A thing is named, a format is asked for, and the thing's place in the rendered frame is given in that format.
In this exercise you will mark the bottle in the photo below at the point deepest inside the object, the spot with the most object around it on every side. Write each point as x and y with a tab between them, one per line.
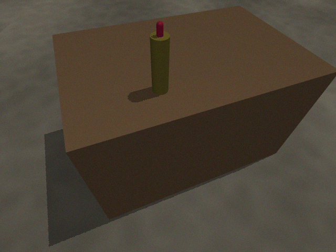
160	54

